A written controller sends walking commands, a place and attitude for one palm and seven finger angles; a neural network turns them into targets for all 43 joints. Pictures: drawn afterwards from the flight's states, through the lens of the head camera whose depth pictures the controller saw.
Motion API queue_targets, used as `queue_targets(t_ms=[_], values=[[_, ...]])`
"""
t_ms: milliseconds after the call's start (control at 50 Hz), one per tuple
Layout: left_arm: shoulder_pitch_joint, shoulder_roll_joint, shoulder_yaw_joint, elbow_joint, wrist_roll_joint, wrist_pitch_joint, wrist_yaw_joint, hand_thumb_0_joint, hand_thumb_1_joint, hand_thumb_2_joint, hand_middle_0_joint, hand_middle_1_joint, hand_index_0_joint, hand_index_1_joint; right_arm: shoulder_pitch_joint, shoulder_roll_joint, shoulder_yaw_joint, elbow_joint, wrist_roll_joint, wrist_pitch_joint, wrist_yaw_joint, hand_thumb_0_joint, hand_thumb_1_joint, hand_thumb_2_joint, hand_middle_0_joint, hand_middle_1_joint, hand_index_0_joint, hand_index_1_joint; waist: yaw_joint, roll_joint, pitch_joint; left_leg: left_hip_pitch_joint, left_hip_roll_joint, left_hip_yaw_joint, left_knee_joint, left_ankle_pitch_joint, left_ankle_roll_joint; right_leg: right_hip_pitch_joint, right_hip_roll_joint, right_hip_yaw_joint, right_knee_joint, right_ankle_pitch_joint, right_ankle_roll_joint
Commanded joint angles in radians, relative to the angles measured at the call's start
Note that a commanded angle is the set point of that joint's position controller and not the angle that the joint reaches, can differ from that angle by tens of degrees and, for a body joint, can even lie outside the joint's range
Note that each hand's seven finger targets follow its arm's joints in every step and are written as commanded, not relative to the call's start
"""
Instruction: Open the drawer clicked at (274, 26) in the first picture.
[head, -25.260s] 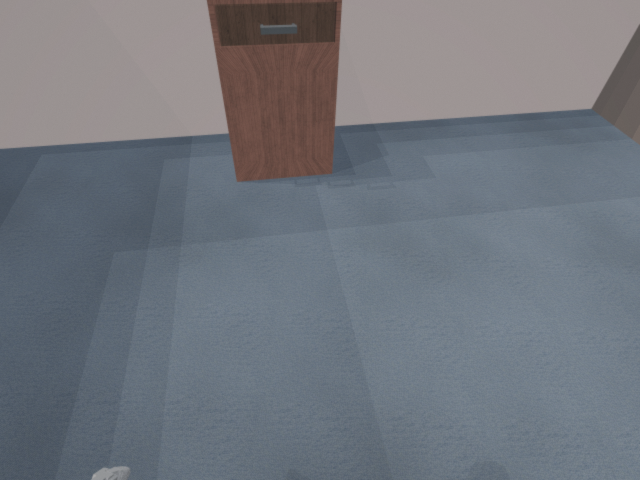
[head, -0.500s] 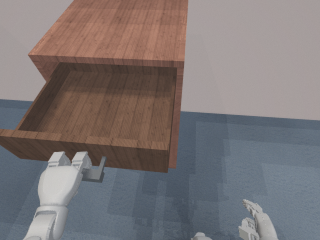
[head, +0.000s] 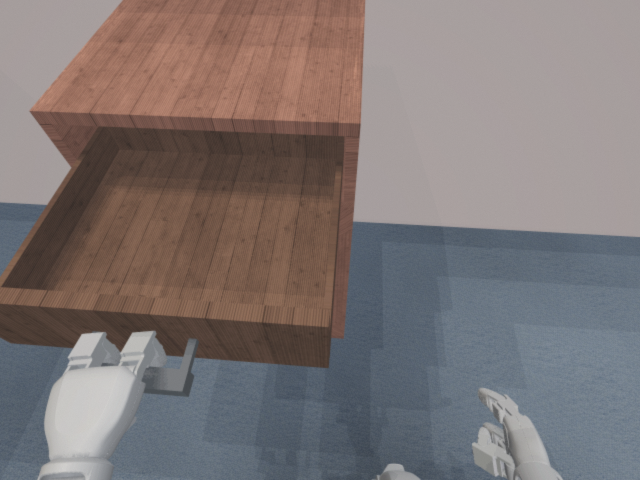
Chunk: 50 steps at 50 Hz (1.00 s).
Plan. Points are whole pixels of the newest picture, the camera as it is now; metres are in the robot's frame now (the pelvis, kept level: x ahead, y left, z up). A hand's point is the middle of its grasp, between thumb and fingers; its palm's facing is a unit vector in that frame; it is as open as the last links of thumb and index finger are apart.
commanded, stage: open the thumb to release the handle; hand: left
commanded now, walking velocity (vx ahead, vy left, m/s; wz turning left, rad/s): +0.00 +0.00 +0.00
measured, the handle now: (137, 360) +0.25 +0.24 +0.01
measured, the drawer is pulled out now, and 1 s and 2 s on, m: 0.30 0.29 0.29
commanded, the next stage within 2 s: lift the hand off the handle in 0.48 s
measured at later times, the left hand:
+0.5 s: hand (125, 404) +0.20 +0.25 -0.01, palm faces +0.00 -0.04 -1.00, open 12.4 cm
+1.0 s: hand (127, 393) +0.21 +0.25 +0.00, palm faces +0.00 -0.02 -1.00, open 13.5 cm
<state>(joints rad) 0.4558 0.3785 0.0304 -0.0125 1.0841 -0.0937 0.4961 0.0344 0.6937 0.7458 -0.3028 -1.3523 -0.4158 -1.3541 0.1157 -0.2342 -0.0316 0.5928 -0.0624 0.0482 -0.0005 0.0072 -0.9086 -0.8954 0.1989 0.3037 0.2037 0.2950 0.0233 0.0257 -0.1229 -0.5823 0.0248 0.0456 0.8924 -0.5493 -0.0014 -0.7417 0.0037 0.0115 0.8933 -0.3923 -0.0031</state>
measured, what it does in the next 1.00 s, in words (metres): stands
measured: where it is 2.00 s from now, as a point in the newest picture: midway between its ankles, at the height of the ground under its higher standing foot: outside the picture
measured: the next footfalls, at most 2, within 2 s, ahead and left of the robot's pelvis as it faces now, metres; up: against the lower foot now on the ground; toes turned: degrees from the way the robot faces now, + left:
none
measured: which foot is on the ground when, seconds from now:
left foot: down 0.00-1.00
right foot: down 0.00-1.00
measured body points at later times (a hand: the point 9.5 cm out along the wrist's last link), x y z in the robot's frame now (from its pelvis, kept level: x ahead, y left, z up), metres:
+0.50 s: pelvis -0.02 -0.01 +0.00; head +0.03 -0.03 +0.45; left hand +0.20 +0.25 +0.05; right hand +0.18 -0.24 -0.11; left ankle -0.07 +0.12 -0.69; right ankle +0.02 -0.12 -0.69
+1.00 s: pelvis -0.04 -0.02 +0.00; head +0.01 -0.04 +0.45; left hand +0.21 +0.25 +0.05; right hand +0.15 -0.24 -0.12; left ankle -0.07 +0.12 -0.69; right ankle +0.02 -0.12 -0.69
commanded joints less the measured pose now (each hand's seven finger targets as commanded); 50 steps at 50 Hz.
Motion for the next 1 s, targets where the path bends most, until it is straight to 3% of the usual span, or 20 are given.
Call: queue_targets(t_ms=[0, 60, 120, 220, 280, 360, 440, 540, 560, 580, 600, 680, 740, 780, 820, 840, 860, 920, 960, 980], values=[[-0.131, 0.205, 0.176, -0.099, 0.015, -0.002, 0.075, 0.000, 0.760, 0.840, -0.390, -1.335, -0.390, -1.335, -0.073, -0.121, -0.042, -0.112, -0.014, -0.037, -0.033, 0.000, -0.900, -0.900, 0.200, 0.300, 0.200, 0.300, 0.030, 0.034, -0.209, 0.027, -0.051, -0.043, -0.065, 0.495, -0.003, 0.199, 0.016, -0.014, -0.047, 0.381, -0.047], [-0.131, 0.201, 0.173, -0.119, 0.001, 0.006, 0.084, 0.000, 0.550, 0.750, -0.375, -1.313, -0.375, -1.313, -0.051, -0.123, -0.058, -0.108, -0.006, -0.038, -0.034, 0.000, -0.900, -0.900, 0.200, 0.300, 0.200, 0.300, 0.036, 0.043, -0.290, 0.079, -0.049, -0.041, -0.056, 0.579, -0.010, 0.221, 0.018, -0.018, -0.044, 0.428, -0.044], [-0.154, 0.194, 0.154, -0.110, -0.009, 0.035, 0.083, 0.000, 0.340, 0.660, -0.360, -1.290, -0.360, -1.290, -0.061, -0.126, -0.053, -0.103, -0.001, -0.029, -0.040, 0.000, -0.900, -0.900, 0.200, 0.300, 0.200, 0.300, 0.028, 0.009, -0.309, 0.076, -0.049, -0.045, -0.058, 0.595, -0.010, 0.243, 0.017, -0.019, -0.049, 0.452, -0.041], [-0.194, 0.205, 0.141, -0.071, -0.008, 0.062, 0.056, 0.000, -0.010, 0.510, -0.335, -1.253, -0.335, -1.253, -0.086, -0.123, -0.042, -0.101, 0.006, -0.023, -0.054, 0.000, -0.900, -0.900, 0.200, 0.300, 0.200, 0.300, 0.030, -0.045, -0.262, 0.049, -0.055, -0.035, -0.090, 0.488, 0.002, 0.274, 0.013, -0.014, -0.087, 0.414, -0.038], [-0.231, 0.204, 0.122, -0.041, -0.006, 0.062, 0.037, 0.000, -0.220, 0.420, -0.320, -1.230, -0.320, -1.230, -0.098, -0.118, -0.034, -0.097, 0.009, -0.025, -0.061, 0.000, -0.900, -0.900, 0.200, 0.300, 0.200, 0.300, 0.033, -0.021, -0.201, 0.032, -0.060, -0.031, -0.115, 0.401, 0.005, 0.264, 0.012, -0.017, -0.110, 0.332, -0.038], [-0.257, 0.215, 0.126, -0.031, -0.009, 0.049, 0.022, 0.000, -0.500, 0.300, -0.300, -1.200, -0.300, -1.200, -0.099, -0.116, -0.030, -0.102, 0.008, -0.026, -0.066, 0.000, -0.900, -0.900, 0.200, 0.300, 0.200, 0.300, 0.039, 0.005, -0.196, 0.037, -0.063, -0.029, -0.130, 0.358, 0.008, 0.268, 0.011, -0.016, -0.128, 0.281, -0.040], [-0.286, 0.198, 0.108, -0.014, -0.012, 0.028, 0.013, 0.000, -0.500, 0.300, -0.300, -1.200, -0.300, -1.200, -0.098, -0.114, -0.030, -0.102, 0.008, -0.031, -0.068, 0.000, -0.900, -0.900, 0.200, 0.300, 0.200, 0.300, 0.032, 0.001, -0.197, 0.030, -0.067, -0.026, -0.133, 0.328, 0.011, 0.266, 0.008, -0.012, -0.137, 0.251, -0.039], [-0.366, 0.227, 0.123, 0.035, -0.009, 0.007, 0.010, 0.000, -0.500, 0.300, -0.300, -1.200, -0.300, -1.200, -0.096, -0.118, -0.031, -0.093, 0.009, -0.037, -0.074, 0.000, -0.900, -0.900, 0.200, 0.300, 0.200, 0.300, 0.027, -0.016, -0.166, -0.009, -0.070, -0.023, -0.134, 0.257, 0.016, 0.250, 0.003, 0.004, -0.156, 0.180, -0.035], [-0.284, 0.142, 0.058, -0.015, -0.013, 0.005, 0.008, 0.000, -0.500, 0.300, -0.300, -1.200, -0.300, -1.200, -0.094, -0.107, -0.037, -0.117, 0.007, -0.046, -0.065, 0.000, -0.900, -0.900, 0.200, 0.300, 0.200, 0.300, 0.038, 0.010, -0.207, 0.018, -0.071, -0.022, -0.142, 0.281, 0.012, 0.267, 0.005, -0.002, -0.153, 0.193, -0.040], [-0.296, 0.146, 0.053, -0.023, -0.014, 0.002, 0.012, 0.000, -0.500, 0.300, -0.300, -1.200, -0.300, -1.200, -0.090, -0.110, -0.041, -0.108, 0.010, -0.051, -0.062, 0.000, -0.900, -0.900, 0.200, 0.300, 0.200, 0.300, 0.024, 0.005, -0.207, 0.033, -0.068, -0.023, -0.137, 0.305, 0.011, 0.254, 0.008, -0.009, -0.148, 0.215, -0.041], [-0.304, 0.146, 0.050, -0.028, -0.016, 0.002, 0.013, 0.000, -0.500, 0.300, -0.300, -1.200, -0.300, -1.200, -0.087, -0.113, -0.040, -0.108, 0.010, -0.052, -0.061, 0.000, -0.900, -0.900, 0.200, 0.300, 0.200, 0.300, 0.028, 0.008, -0.219, 0.032, -0.069, -0.024, -0.137, 0.309, 0.010, 0.262, 0.005, -0.012, -0.147, 0.219, -0.040], [-0.394, 0.209, 0.098, 0.047, -0.002, 0.012, 0.018, 0.000, -0.500, 0.300, -0.300, -1.200, -0.300, -1.200, -0.094, -0.118, -0.034, -0.091, 0.012, -0.048, -0.073, 0.000, -0.900, -0.900, 0.200, 0.300, 0.200, 0.300, 0.015, -0.071, -0.165, -0.032, -0.071, -0.021, -0.132, 0.227, 0.018, 0.248, -0.004, 0.007, -0.169, 0.146, -0.029], [-0.492, 0.222, 0.089, 0.078, 0.009, 0.010, 0.019, 0.000, -0.500, 0.300, -0.300, -1.200, -0.300, -1.200, -0.091, -0.118, -0.033, -0.080, 0.014, -0.048, -0.081, 0.000, -0.900, -0.900, 0.200, 0.300, 0.200, 0.300, 0.012, -0.021, -0.161, -0.032, -0.075, -0.018, -0.135, 0.195, 0.020, 0.228, -0.006, 0.013, -0.175, 0.099, -0.032], [-0.504, 0.224, 0.087, 0.090, 0.007, 0.009, 0.013, 0.000, -0.500, 0.300, -0.300, -1.200, -0.300, -1.200, -0.084, -0.117, -0.036, -0.075, 0.015, -0.051, -0.086, 0.000, -0.900, -0.900, 0.200, 0.300, 0.200, 0.300, 0.017, 0.002, -0.202, -0.016, -0.077, -0.018, -0.130, 0.217, 0.020, 0.239, -0.002, 0.009, -0.164, 0.125, -0.034], [-0.533, 0.215, 0.076, 0.097, -0.002, 0.010, 0.012, 0.000, -0.500, 0.300, -0.300, -1.200, -0.300, -1.200, -0.072, -0.119, -0.037, -0.071, 0.016, -0.050, -0.088, 0.000, -0.900, -0.900, 0.200, 0.300, 0.200, 0.300, 0.005, 0.005, -0.235, -0.001, -0.075, -0.021, -0.129, 0.240, 0.018, 0.243, -0.001, 0.000, -0.157, 0.151, -0.034], [-0.540, 0.195, 0.054, 0.117, -0.007, 0.013, 0.009, 0.000, -0.500, 0.300, -0.300, -1.200, -0.300, -1.200, -0.066, -0.117, -0.038, -0.067, 0.019, -0.052, -0.088, 0.000, -0.900, -0.900, 0.200, 0.300, 0.200, 0.300, 0.000, -0.008, -0.215, -0.005, -0.074, -0.021, -0.130, 0.237, 0.018, 0.238, -0.002, -0.002, -0.163, 0.153, -0.030], [-0.547, 0.212, 0.069, 0.135, -0.014, 0.016, 0.006, 0.000, -0.500, 0.300, -0.300, -1.200, -0.300, -1.200, -0.066, -0.120, -0.039, -0.062, 0.022, -0.052, -0.090, 0.000, -0.900, -0.900, 0.200, 0.300, 0.200, 0.300, 0.000, -0.035, -0.207, -0.019, -0.073, -0.021, -0.131, 0.225, 0.020, 0.241, -0.003, 0.000, -0.169, 0.140, -0.027], [-0.605, 0.281, 0.112, 0.064, -0.027, 0.016, 0.000, 0.000, -0.500, 0.300, -0.300, -1.200, -0.300, -1.200, -0.078, -0.125, -0.035, -0.074, 0.022, -0.049, -0.099, 0.000, -0.900, -0.900, 0.200, 0.300, 0.200, 0.300, 0.016, -0.016, -0.263, 0.012, -0.076, -0.021, -0.153, 0.238, 0.022, 0.302, -0.004, 0.009, -0.181, 0.149, -0.027], [-0.558, 0.267, 0.107, 0.060, -0.037, 0.025, -0.010, 0.000, -0.500, 0.300, -0.300, -1.200, -0.300, -1.200, -0.086, -0.116, -0.033, -0.082, 0.026, -0.048, -0.102, 0.000, -0.900, -0.900, 0.200, 0.300, 0.200, 0.300, 0.026, -0.016, -0.254, 0.027, -0.077, -0.020, -0.173, 0.248, 0.022, 0.329, -0.005, 0.003, -0.193, 0.161, -0.026], [-0.589, 0.270, 0.103, 0.029, -0.046, 0.020, -0.016, 0.000, -0.500, 0.300, -0.300, -1.200, -0.300, -1.200, -0.085, -0.118, -0.031, -0.083, 0.030, -0.050, -0.103, 0.000, -0.900, -0.900, 0.200, 0.300, 0.200, 0.300, 0.019, -0.011, -0.246, 0.034, -0.076, -0.023, -0.181, 0.247, 0.022, 0.331, -0.006, 0.007, -0.201, 0.157, -0.025]])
